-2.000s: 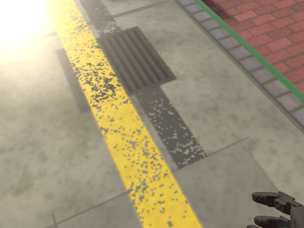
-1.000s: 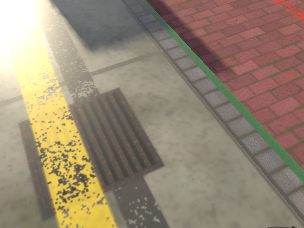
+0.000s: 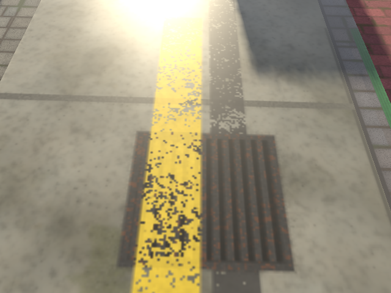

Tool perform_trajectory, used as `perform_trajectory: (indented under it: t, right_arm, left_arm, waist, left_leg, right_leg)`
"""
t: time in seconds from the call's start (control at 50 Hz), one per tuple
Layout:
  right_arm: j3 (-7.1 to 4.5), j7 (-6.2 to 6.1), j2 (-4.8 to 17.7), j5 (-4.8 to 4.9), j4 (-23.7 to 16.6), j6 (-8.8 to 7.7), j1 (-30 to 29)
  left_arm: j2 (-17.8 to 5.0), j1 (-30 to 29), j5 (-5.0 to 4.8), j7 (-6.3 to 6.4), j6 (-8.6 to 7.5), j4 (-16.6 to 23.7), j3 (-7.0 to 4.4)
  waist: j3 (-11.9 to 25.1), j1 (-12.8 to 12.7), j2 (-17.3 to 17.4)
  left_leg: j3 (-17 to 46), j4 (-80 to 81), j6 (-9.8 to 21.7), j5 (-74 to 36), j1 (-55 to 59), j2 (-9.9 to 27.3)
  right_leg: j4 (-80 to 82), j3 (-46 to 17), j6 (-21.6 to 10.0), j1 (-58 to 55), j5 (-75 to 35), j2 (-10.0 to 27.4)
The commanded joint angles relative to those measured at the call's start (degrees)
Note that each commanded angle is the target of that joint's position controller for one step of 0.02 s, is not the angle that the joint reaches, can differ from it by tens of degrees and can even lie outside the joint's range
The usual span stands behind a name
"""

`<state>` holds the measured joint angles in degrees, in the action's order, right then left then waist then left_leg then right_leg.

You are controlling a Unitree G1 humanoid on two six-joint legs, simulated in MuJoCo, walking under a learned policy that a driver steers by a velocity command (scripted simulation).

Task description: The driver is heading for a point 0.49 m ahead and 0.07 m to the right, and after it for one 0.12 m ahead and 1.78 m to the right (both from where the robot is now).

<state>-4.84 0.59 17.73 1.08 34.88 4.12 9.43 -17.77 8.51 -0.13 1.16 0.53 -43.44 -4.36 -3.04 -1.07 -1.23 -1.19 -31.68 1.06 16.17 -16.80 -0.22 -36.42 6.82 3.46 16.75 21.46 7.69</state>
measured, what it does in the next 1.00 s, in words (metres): walks ahead: right foot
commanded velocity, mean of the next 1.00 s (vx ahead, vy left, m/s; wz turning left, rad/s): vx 0.22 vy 0.00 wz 0.06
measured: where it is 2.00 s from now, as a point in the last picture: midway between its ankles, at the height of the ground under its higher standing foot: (195, 269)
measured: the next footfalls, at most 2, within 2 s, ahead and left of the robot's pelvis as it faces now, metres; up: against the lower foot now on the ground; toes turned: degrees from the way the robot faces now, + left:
right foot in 0.38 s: +0.05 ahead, -0.12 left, +0.00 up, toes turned +5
right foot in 1.14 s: +0.46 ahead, -0.05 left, +0.00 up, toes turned -7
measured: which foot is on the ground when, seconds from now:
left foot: down 0.00-1.00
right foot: up 0.00-0.36, down 0.38-0.66, up 0.68-1.00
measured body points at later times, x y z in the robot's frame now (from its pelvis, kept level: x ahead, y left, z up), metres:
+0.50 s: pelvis +0.02 +0.01 +0.01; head +0.02 +0.00 +0.46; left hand +0.09 +0.29 -0.11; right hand +0.19 -0.23 -0.10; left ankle +0.00 +0.10 -0.71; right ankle +0.01 -0.13 -0.73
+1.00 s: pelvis +0.19 +0.06 +0.01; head +0.22 +0.07 +0.46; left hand +0.39 +0.29 -0.09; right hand +0.18 -0.21 -0.11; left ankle +0.05 +0.14 -0.73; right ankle +0.38 -0.09 -0.68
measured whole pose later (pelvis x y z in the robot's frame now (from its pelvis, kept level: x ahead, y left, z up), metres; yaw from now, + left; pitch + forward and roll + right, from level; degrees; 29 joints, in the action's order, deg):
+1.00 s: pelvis +0.19 +0.06 +0.01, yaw -1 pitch +2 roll +1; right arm -2.3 -0.2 14.1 -0.3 48.6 -4.9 23.6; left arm -15.7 6.5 -1.5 -2.7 -3.5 -40.6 -2.7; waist -1.1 4.8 -2.5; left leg -6.8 -9.8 2.6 18.1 6.3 -2.7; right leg -40.0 -0.6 -1.1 40.2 -3.4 3.8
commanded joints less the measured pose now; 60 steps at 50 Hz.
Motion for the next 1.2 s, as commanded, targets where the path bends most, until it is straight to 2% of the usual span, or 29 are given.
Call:
perform_trajectory:
  t: [0.02,0.04,0.06,0.1,0.14,0.22,0.34,0.36,0.4,0.42,0.44,0.48,0.52,0.56,0.62,0.66,0.68,0.7,0.72,0.74,0.82,0.92,1.02,1.08,1.12,1.14,1.16,1.18,1.2]
  right_arm:
    - [-3.49,-0.65,13.70,-2.49,-4.04,-1.92,7.64]
    - [-2.76,-0.37,11.64,-2.88,-3.41,-3.01,6.11]
    - [-2.21,-0.61,9.73,-2.10,-2.94,-3.62,2.80]
    - [-0.97,-1.20,7.26,-0.94,-2.93,-3.63,-1.51]
    - [-0.20,-1.66,5.84,-1.56,-2.66,-3.76,-2.08]
    - [0.13,-1.98,5.39,-1.69,-1.26,-3.88,-2.18]
    - [0.87,-1.01,4.88,-1.40,1.50,-3.64,-3.06]
    - [1.42,-1.00,3.67,-1.01,2.29,-3.67,-2.81]
    - [1.61,-0.83,3.41,-1.84,3.45,-4.17,-0.47]
    - [1.55,-0.74,2.69,-1.83,2.55,-4.47,-0.34]
    - [1.53,-0.80,3.32,-1.68,2.16,-4.95,-3.26]
    - [0.92,-0.79,3.07,-0.13,1.54,-6.02,-5.12]
    - [0.42,-0.21,3.56,0.29,1.10,-6.87,-5.58]
    - [0.90,0.65,1.71,0.54,1.57,-7.80,-5.11]
    - [0.49,1.46,0.90,-0.19,5.42,-8.28,1.24]
    - [-0.59,1.07,2.66,0.25,8.44,-7.72,10.26]
    - [-1.62,0.22,7.22,-0.06,9.20,-7.73,17.10]
    - [-2.69,0.79,12.91,-0.70,9.10,-8.16,19.69]
    - [-1.53,0.87,9.39,-0.68,8.75,-8.99,16.38]
    - [-0.61,0.65,6.32,-0.70,8.33,-9.59,14.01]
    - [0.42,0.14,3.82,-1.68,8.30,-9.77,10.52]
    - [0.44,-0.84,5.03,-1.69,9.39,-9.79,11.14]
    - [0.23,-1.41,6.54,-0.83,11.94,-9.30,14.94]
    - [-0.45,-2.20,8.86,-0.86,11.52,-8.01,13.94]
    - [-0.78,-2.94,10.01,-1.12,10.62,-6.81,12.63]
    - [-0.50,-3.27,9.83,-1.32,9.48,-6.99,11.89]
    - [2.41,-1.90,0.24,-3.16,6.55,-8.35,19.10]
    - [1.90,-0.83,5.09,-1.55,6.18,-10.74,15.06]
    - [0.98,-0.42,7.94,0.63,3.58,-11.66,8.33]
  left_arm:
    - [-5.10,-2.60,1.68,-0.03,-1.24,5.62,-1.01]
    - [-7.07,-4.43,0.02,0.35,-0.90,5.57,-1.65]
    - [-7.05,-3.76,-0.36,0.72,-0.52,4.79,-1.86]
    - [-6.97,-1.29,0.49,1.38,0.20,3.06,-2.09]
    - [-6.14,0.95,0.20,1.12,0.20,2.41,-1.95]
    - [-3.59,-0.47,0.23,0.77,0.22,2.70,-0.65]
    - [-3.73,0.78,-0.01,0.19,-0.36,2.06,-0.33]
    - [-2.72,2.99,0.42,-0.10,-0.74,1.18,0.08]
    - [-5.81,5.27,0.82,0.02,-1.16,0.90,-0.21]
    - [-9.68,5.81,0.07,-0.03,-1.24,-0.30,-1.45]
    - [-8.23,7.10,-0.11,-0.24,-1.66,-0.01,-1.30]
    - [-8.63,7.65,0.38,0.01,-2.48,-0.47,-1.26]
    - [-8.21,8.85,-0.28,0.40,-3.34,-0.58,-1.22]
    - [-8.43,7.68,-1.39,0.29,-3.42,-0.25,-1.32]
    - [-8.53,4.92,-1.78,-0.18,-2.62,0.33,-1.42]
    - [-4.74,4.72,-1.00,-0.63,-2.89,0.72,-0.16]
    - [-0.12,2.63,0.09,-1.05,-3.49,2.50,1.33]
    - [-1.06,1.76,-1.34,-0.50,-4.72,5.75,1.04]
    - [-4.96,1.80,-2.45,-0.38,-5.58,5.33,-0.03]
    - [-5.71,2.05,-2.88,-0.81,-5.99,4.65,-0.26]
    - [-2.80,2.46,-1.60,-2.45,-5.63,2.71,0.07]
    - [0.03,-4.65,-1.44,-3.22,-4.93,6.44,1.30]
    - [0.53,-12.46,-1.53,-5.19,-5.27,10.71,2.00]
    - [-2.29,-9.75,-1.33,-5.85,-4.98,11.61,0.70]
    - [-6.73,3.60,-1.52,-5.25,-4.27,8.90,-1.67]
    - [-9.73,12.79,-1.42,-4.12,-3.61,7.09,-3.14]
    - [-15.37,13.06,-0.77,-3.52,-3.71,7.63,-3.84]
    - [-11.36,13.51,-0.35,-3.00,-3.83,8.88,-2.93]
    - [-9.57,10.01,0.28,-2.82,-4.03,9.11,-2.24]
  waist:
    - [13.38,5.13,15.56]
    - [11.05,4.84,10.62]
    - [8.73,3.06,8.90]
    - [7.48,0.98,8.60]
    - [8.55,0.02,9.02]
    - [7.40,1.22,8.94]
    - [4.52,1.09,8.15]
    - [5.67,-0.34,6.89]
    - [5.87,0.62,2.54]
    - [4.09,2.10,-5.33]
    - [2.00,-0.69,-7.83]
    - [-2.94,-0.95,-13.34]
    - [-3.33,-1.58,-11.65]
    - [-2.22,-0.92,-8.75]
    - [1.60,2.57,-7.73]
    - [4.74,6.21,-4.02]
    - [6.44,8.60,8.96]
    - [6.01,8.58,18.76]
    - [1.45,6.77,11.96]
    - [-1.65,5.51,9.18]
    - [-1.20,3.49,6.74]
    - [-2.44,4.75,4.90]
    - [-4.55,6.37,4.02]
    - [0.73,2.64,7.12]
    - [8.94,-4.78,8.05]
    - [13.54,-9.61,4.78]
    - [20.48,-2.15,-12.02]
    - [29.01,-5.58,-6.95]
    - [19.85,-5.63,-3.83]
  left_leg:
    - [29.45,9.71,20.03,-43.36,18.34,23.69]
    - [24.28,10.97,18.48,-36.40,15.42,20.44]
    - [20.09,11.29,14.96,-30.35,13.35,16.75]
    - [15.74,11.69,11.95,-28.59,9.60,13.23]
    - [13.75,12.37,12.07,-28.85,8.36,11.88]
    - [13.60,12.86,11.84,-21.40,8.70,11.17]
    - [17.17,11.88,11.73,-12.41,4.27,10.87]
    - [16.50,12.03,10.01,-5.06,2.69,9.44]
    - [14.20,8.76,5.63,12.45,-3.40,4.53]
    - [7.21,5.32,3.59,17.74,-6.99,-1.32]
    - [3.14,-2.10,1.72,16.19,-7.49,-3.25]
    - [0.19,-12.26,1.17,10.90,-11.56,-2.57]
    - [3.02,-17.16,2.36,14.57,-17.17,0.62]
    - [1.86,-9.72,3.31,12.85,-13.89,1.34]
    - [-4.11,3.72,2.25,-3.62,6.72,-3.03]
    - [-0.70,5.39,2.54,-2.89,20.02,-1.11]
    - [17.10,12.67,6.42,2.91,26.80,11.02]
    - [40.77,20.85,15.70,15.15,28.06,21.51]
    - [41.88,21.99,17.42,20.44,25.30,22.96]
    - [35.02,21.90,15.22,19.26,23.98,20.63]
    - [13.72,23.09,8.86,-10.15,19.48,13.20]
    - [0.47,25.48,7.63,-20.25,13.86,10.63]
    - [-4.22,24.59,6.63,-27.86,18.54,13.44]
    - [-6.82,13.52,4.85,-57.91,25.48,14.51]
    - [-8.14,-5.25,3.45,-67.43,22.51,13.68]
    - [-7.95,-20.73,1.77,-54.90,9.44,11.81]
    - [-4.91,-45.68,-2.54,7.59,-18.01,-0.48]
    - [8.14,-54.76,-2.36,17.43,-23.21,-3.59]
    - [9.52,-53.46,-1.68,12.66,-26.21,-0.28]
  right_leg:
    - [-29.56,-6.80,1.58,21.28,19.33,-5.76]
    - [-32.91,-8.80,0.88,21.21,15.41,-4.39]
    - [-31.70,-9.43,0.25,21.15,10.62,-3.59]
    - [-30.20,-9.34,0.85,17.93,3.60,-3.62]
    - [-29.07,-8.93,1.37,14.23,-0.54,-4.51]
    - [-14.02,-9.18,1.60,9.81,-2.14,-3.84]
    - [4.32,-7.68,-0.02,-0.85,-4.00,-5.18]
    - [11.91,-6.76,-0.91,-6.25,-10.31,-5.69]
    - [11.32,-11.26,-4.10,-12.60,-10.80,-1.52]
    - [11.91,-13.93,-7.88,-9.11,5.54,-0.35]
    - [18.52,-20.01,-11.13,-5.53,18.52,2.11]
    - [26.95,-32.86,-15.61,-3.90,23.12,10.35]
    - [27.22,-34.20,-16.45,-8.00,17.22,12.45]
    - [26.79,-27.90,-14.32,-9.09,10.71,9.44]
    - [22.10,-16.94,-12.02,-0.64,1.10,3.26]
    - [12.68,-13.12,-9.25,6.97,-0.34,0.47]
    - [-7.13,-7.24,-5.11,15.65,1.45,-4.82]
    - [-20.95,-8.20,-3.98,28.07,10.48,-9.21]
    - [-29.20,-11.94,-4.87,33.57,9.37,-5.19]
    - [-30.72,-12.82,-6.27,35.81,3.08,-3.02]
    - [-25.86,-11.45,-6.06,30.87,-11.35,-0.39]
    - [-8.81,-8.67,-3.78,25.41,-23.70,-3.69]
    - [2.47,-4.57,-6.18,22.21,-26.56,-5.66]
    - [2.61,-0.82,-9.65,16.49,-18.71,-10.00]
    - [3.77,-0.26,-12.91,-0.80,-16.76,-13.37]
    - [5.28,-7.80,-15.37,-18.46,-16.79,-9.67]
    - [5.76,-39.47,-26.74,-41.78,-15.60,7.82]
    - [15.05,-55.56,-30.10,-43.67,-14.69,12.58]
    - [16.42,-45.14,-26.15,-36.19,-22.91,10.26]
Velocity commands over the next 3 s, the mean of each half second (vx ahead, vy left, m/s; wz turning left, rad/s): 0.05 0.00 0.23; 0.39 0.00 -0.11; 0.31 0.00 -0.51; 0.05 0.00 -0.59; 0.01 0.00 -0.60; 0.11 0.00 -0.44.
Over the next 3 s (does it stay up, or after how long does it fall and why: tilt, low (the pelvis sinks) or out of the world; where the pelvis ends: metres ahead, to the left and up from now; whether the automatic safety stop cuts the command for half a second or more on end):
stays up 0.48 -0.02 0.01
